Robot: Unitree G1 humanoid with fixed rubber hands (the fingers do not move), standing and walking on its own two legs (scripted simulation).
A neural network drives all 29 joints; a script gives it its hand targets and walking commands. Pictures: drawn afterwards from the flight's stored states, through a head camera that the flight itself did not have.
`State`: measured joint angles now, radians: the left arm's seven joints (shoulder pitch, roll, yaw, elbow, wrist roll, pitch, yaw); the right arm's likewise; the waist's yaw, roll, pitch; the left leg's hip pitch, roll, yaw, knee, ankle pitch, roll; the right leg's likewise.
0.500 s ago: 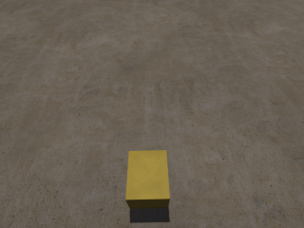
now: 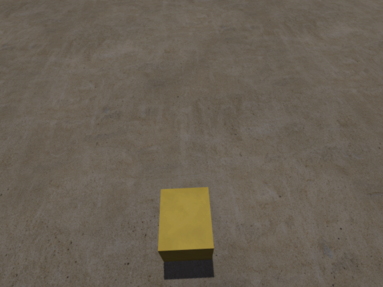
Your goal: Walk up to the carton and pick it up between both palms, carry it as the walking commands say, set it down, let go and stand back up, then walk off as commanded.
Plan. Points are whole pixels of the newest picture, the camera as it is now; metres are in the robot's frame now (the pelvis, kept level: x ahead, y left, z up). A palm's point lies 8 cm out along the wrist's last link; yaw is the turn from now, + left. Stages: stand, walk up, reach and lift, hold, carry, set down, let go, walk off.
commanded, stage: walk up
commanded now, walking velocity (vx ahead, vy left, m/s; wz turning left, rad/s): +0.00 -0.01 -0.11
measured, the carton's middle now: (186, 224) +0.47 +0.05 -0.67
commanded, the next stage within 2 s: stand in 0.40 s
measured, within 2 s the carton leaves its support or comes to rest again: neither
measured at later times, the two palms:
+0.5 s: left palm out of the picture +0.03 +0.23 -0.13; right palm out of the picture +0.03 -0.24 -0.14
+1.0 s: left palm out of the picture +0.04 +0.27 -0.14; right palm out of the picture -0.02 -0.17 -0.13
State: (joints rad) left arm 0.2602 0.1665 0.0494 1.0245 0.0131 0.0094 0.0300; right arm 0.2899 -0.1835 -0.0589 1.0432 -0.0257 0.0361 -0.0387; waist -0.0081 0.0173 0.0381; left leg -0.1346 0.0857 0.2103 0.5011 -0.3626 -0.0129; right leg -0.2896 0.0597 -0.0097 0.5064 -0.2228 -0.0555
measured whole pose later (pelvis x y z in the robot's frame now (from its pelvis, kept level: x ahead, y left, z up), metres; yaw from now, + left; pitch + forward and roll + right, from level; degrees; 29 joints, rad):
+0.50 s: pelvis +0.01 -0.01 +0.01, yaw -2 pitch +0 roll +0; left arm 0.27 0.17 0.04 1.04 0.02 -0.01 0.05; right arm 0.22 -0.18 -0.05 1.01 -0.02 0.05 -0.03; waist 0.01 0.01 0.04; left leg -0.23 0.03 0.02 0.73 -0.51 -0.01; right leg -0.24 0.07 0.00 0.40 -0.17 -0.08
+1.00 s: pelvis +0.02 +0.05 +0.01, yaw -4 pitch -1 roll -1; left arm 0.27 0.16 0.01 1.10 0.01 -0.01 0.04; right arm 0.33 -0.13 -0.03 1.09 -0.01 -0.01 -0.03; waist -0.02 0.00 0.03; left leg -0.08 -0.01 0.04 0.37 -0.28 0.03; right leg -0.18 0.02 0.06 0.37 -0.17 0.01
